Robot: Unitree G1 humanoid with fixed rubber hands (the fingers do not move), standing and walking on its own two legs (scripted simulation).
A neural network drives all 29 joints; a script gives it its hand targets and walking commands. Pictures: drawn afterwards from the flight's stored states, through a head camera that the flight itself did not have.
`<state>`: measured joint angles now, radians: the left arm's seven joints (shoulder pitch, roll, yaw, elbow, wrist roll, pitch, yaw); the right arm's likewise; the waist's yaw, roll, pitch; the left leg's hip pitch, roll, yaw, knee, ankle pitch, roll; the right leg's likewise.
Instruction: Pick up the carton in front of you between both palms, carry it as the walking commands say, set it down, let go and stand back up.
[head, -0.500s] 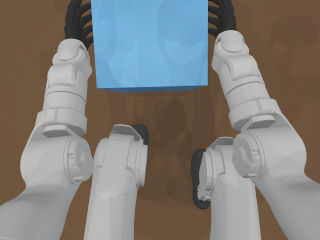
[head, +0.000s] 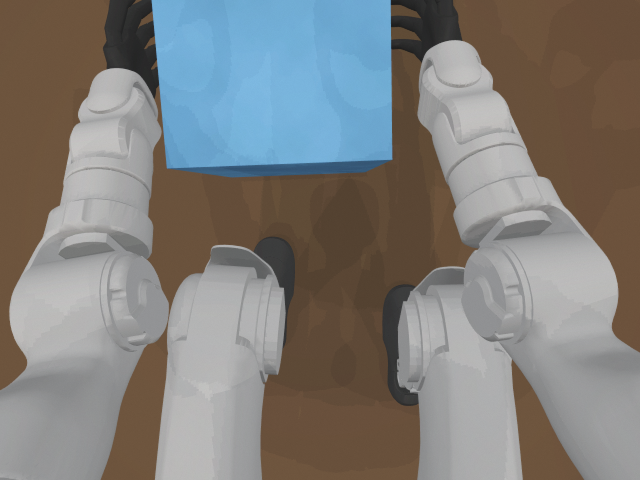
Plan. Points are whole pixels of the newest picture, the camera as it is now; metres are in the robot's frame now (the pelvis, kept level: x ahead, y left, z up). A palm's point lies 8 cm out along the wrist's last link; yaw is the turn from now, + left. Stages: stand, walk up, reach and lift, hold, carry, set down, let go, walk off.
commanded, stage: set down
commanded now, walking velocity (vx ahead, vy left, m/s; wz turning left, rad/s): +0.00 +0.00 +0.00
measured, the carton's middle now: (287, 87) +0.50 +0.12 -0.24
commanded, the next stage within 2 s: let go in 1.66 s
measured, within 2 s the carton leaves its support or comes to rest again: neither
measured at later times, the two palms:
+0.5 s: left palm (129, 97) +0.46 +0.28 -0.19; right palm (469, 61) +0.53 -0.08 -0.19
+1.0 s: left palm (22, 54) +0.47 +0.30 -0.06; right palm out of the picture +0.55 -0.07 -0.05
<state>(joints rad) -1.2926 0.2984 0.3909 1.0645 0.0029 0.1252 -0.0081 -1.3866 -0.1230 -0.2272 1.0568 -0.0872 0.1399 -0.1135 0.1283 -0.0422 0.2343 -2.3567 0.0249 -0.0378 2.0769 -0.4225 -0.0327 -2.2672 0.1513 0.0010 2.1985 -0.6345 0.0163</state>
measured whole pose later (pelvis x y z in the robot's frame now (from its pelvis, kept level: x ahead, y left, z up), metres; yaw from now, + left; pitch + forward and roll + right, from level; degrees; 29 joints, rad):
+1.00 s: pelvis +0.01 +0.01 +0.06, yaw +1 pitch +43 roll -2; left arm -1.09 0.30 0.31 0.88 -0.11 0.09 0.04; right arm -1.21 -0.25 -0.14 0.90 0.05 0.15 -0.12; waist 0.11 -0.04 0.06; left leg -2.22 -0.02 -0.04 1.89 -0.42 -0.02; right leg -2.10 0.10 0.01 1.99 -0.65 0.03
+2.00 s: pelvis +0.08 +0.03 +0.32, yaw +2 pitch +35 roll -2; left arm -0.43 0.22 0.23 0.60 0.06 0.07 -0.11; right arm -0.49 -0.10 -0.19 0.60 -0.09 0.10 -0.09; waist 0.08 -0.02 -0.09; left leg -1.26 -0.02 -0.03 0.90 -0.25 0.02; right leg -1.15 0.06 0.06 0.93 -0.39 0.03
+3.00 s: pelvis +0.14 +0.01 +0.40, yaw +5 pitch -3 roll +1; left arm 0.22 0.25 0.03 0.42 0.02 0.16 -0.01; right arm 0.21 -0.21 -0.02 0.52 -0.02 0.07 0.01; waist 0.01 -0.03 0.05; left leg -0.20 -0.03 -0.04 0.49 -0.24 -0.01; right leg -0.08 0.02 0.06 0.49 -0.36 -0.01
